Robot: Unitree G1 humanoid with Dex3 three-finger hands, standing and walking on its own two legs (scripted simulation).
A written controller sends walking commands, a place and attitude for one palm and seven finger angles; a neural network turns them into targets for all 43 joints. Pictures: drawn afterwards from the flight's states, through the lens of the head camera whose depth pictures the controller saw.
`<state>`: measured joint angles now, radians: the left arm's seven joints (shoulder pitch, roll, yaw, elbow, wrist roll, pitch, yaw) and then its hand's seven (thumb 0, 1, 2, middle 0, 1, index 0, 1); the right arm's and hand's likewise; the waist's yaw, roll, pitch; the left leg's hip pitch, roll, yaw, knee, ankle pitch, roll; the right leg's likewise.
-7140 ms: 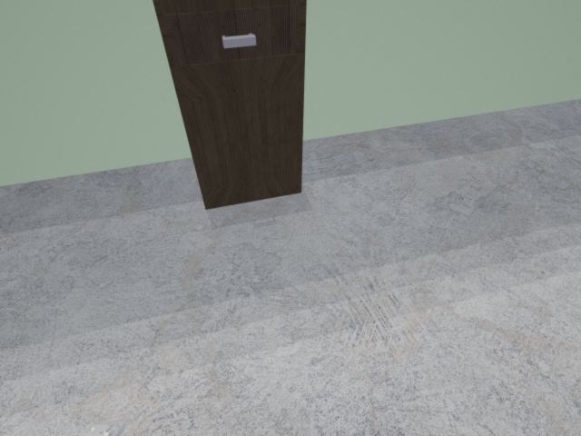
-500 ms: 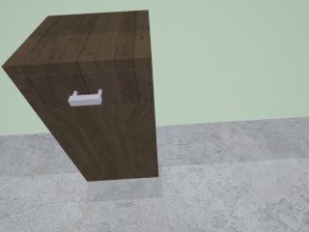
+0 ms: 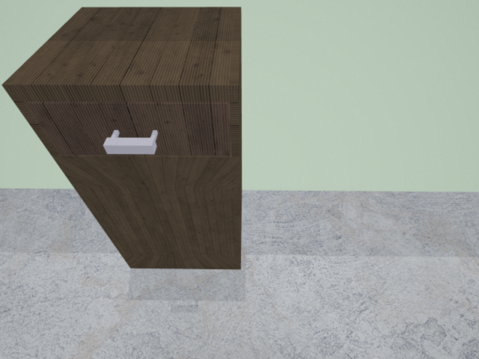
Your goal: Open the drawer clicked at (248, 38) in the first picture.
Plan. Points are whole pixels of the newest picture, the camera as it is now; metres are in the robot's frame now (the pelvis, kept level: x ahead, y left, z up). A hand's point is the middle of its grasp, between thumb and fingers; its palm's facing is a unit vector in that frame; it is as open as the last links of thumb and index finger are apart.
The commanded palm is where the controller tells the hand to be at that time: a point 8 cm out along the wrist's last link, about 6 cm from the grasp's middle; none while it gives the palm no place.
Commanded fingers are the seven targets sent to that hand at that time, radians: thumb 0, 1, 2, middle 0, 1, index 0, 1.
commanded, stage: come to a stop and stand still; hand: left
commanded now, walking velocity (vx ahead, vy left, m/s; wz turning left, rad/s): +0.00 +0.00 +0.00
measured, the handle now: (133, 139) +0.56 +0.29 +0.02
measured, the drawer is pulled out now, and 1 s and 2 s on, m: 0.00 0.00 0.00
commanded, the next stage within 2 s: look again from close up in 0.60 s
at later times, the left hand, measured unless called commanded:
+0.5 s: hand out of the picture +0.03 +0.20 -0.17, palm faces +0.01 -0.98 -0.21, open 7.4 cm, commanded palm none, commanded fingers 0.00 0.90 0.90 -0.20 -0.30 -0.20 -0.30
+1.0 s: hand out of the picture +0.02 +0.23 -0.18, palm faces -0.02 -0.98 -0.20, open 7.4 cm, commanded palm none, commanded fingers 0.00 0.90 0.90 -0.20 -0.30 -0.20 -0.30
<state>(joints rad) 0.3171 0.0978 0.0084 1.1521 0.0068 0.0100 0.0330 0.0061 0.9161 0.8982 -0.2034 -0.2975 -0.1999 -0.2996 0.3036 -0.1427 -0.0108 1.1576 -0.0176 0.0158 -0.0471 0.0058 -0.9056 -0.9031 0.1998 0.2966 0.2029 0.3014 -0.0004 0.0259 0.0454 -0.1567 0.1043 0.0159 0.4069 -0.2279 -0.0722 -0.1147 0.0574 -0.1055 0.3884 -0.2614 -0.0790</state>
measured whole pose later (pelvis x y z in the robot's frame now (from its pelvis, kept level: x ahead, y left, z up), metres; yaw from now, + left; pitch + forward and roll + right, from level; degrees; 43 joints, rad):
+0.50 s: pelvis +0.02 +0.03 +0.00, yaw -1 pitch -1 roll +1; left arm 0.27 0.14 0.01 1.13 0.01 -0.01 0.04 0.01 0.91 0.90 -0.20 -0.30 -0.20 -0.30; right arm 0.28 -0.13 0.00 1.15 -0.01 -0.01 -0.05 0.01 -0.91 -0.90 0.20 0.30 0.20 0.30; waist 0.00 0.01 0.03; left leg -0.10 0.06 0.06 0.38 -0.26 -0.05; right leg -0.09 0.01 -0.07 0.41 -0.30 -0.03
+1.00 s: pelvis +0.01 +0.06 -0.01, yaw -2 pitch -1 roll +0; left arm 0.29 0.14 -0.01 1.09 0.02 0.00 0.04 0.01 0.91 0.90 -0.20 -0.30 -0.20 -0.30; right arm 0.29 -0.17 0.01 1.07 -0.02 -0.01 -0.03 0.01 -0.92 -0.90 0.20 0.30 0.20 0.30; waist 0.00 0.02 0.02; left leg -0.21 0.02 0.07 0.55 -0.32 0.01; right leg -0.17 -0.03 -0.04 0.54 -0.34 0.01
